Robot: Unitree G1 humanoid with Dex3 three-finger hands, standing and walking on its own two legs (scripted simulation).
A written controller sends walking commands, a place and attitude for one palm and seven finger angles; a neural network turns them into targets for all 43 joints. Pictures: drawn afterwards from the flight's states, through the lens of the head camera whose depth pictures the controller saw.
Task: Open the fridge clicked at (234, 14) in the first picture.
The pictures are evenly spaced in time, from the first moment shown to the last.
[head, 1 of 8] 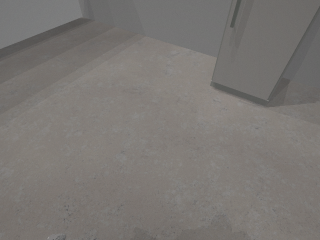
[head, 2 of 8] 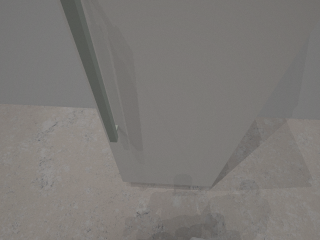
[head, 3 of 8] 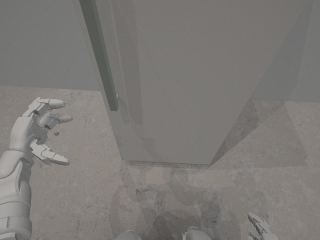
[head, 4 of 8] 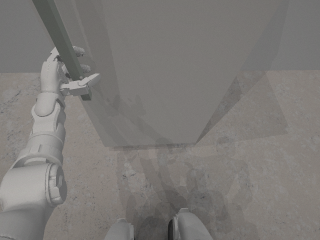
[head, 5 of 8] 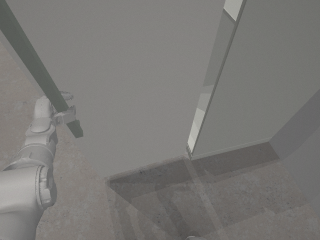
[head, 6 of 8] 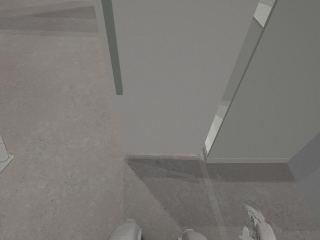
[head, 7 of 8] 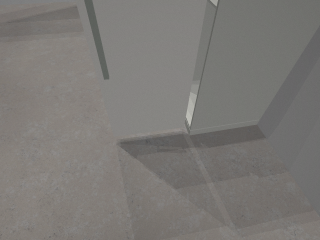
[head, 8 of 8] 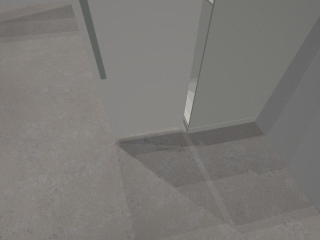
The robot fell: no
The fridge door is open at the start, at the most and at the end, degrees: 0 98 89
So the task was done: yes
